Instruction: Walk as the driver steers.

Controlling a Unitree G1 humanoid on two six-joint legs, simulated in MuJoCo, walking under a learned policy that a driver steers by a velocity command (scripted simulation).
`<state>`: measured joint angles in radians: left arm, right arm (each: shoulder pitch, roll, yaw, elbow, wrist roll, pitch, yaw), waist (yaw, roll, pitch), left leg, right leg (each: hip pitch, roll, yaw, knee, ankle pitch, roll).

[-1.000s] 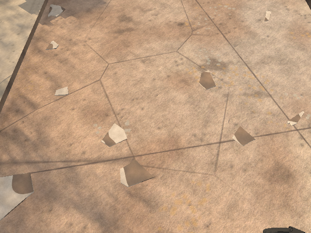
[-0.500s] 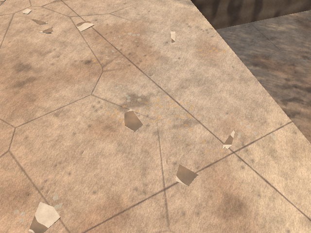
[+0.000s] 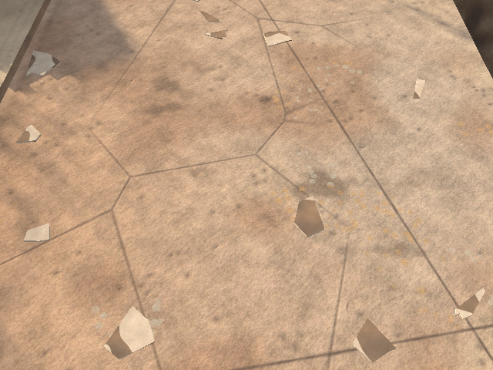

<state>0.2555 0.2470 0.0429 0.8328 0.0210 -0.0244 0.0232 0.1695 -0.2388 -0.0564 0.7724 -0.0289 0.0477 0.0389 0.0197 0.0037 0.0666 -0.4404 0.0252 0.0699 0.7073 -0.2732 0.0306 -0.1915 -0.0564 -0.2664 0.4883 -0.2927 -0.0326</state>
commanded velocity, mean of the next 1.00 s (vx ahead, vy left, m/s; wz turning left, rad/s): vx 0.02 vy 0.00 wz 0.12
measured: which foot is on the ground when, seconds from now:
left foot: up 0.00-0.02, down 0.04-0.54, up 0.56-0.90, down 0.92-1.00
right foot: down 0.00-0.04, up 0.06-0.50, down 0.52-0.92, up 0.94-1.00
